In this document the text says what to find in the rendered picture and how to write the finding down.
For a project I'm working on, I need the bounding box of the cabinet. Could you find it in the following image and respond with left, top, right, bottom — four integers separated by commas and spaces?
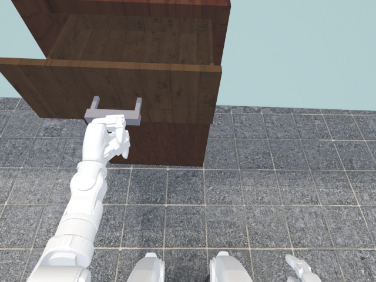
11, 0, 231, 167

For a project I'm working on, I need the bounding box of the robot left upper arm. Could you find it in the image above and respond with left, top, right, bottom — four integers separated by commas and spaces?
29, 266, 91, 282

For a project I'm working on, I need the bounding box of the left robot thigh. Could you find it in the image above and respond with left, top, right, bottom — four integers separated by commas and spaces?
127, 257, 165, 282

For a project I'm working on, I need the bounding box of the drawer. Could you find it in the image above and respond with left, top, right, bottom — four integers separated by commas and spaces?
0, 14, 222, 124

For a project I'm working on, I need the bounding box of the right robot hand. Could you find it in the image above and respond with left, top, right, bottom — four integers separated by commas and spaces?
286, 254, 321, 282

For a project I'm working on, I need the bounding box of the robot thigh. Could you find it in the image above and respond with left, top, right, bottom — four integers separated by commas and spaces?
127, 257, 165, 282
209, 256, 253, 282

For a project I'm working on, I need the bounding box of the left robot forearm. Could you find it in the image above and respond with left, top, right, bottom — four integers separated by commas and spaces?
26, 160, 108, 282

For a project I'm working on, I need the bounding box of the right robot thigh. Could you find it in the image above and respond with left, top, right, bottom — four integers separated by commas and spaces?
209, 256, 253, 282

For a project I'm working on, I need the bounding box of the handle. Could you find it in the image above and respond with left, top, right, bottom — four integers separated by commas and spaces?
84, 96, 142, 126

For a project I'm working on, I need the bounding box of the left robot hand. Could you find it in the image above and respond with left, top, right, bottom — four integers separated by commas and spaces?
82, 115, 130, 166

